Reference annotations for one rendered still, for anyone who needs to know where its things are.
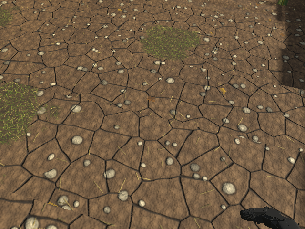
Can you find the robot right hand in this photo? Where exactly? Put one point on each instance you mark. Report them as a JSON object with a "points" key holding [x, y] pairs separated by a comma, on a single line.
{"points": [[269, 217]]}

